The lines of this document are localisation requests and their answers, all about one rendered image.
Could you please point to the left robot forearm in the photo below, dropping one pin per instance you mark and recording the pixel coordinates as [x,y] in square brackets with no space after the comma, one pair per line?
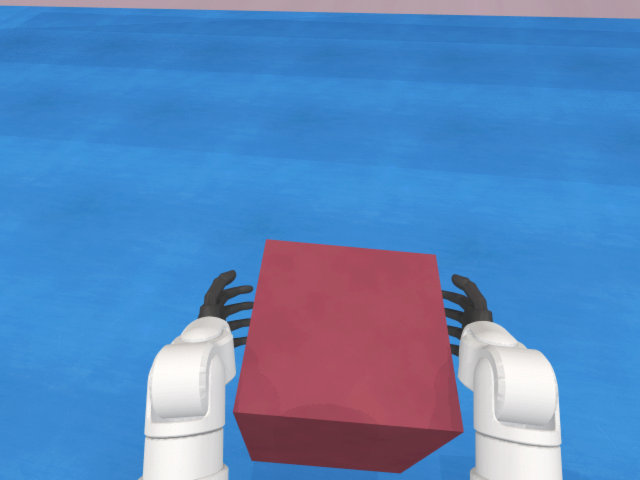
[185,404]

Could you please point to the robot left hand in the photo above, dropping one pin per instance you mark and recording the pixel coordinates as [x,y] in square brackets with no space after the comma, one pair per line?
[216,297]

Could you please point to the carton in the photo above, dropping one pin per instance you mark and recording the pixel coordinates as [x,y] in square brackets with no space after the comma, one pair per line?
[347,362]

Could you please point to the robot right hand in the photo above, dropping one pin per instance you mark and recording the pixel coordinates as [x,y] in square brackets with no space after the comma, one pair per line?
[474,305]

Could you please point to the right robot forearm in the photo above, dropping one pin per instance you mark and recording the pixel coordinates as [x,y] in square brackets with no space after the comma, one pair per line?
[516,406]

